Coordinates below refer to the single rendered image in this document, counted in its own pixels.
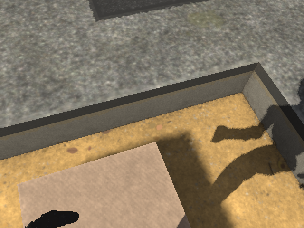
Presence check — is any robot left hand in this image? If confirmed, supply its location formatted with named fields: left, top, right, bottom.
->
left=25, top=210, right=80, bottom=228

